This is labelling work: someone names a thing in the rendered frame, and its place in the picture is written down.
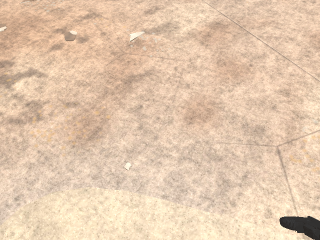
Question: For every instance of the robot right hand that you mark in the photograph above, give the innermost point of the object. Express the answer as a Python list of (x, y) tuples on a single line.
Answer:
[(307, 225)]

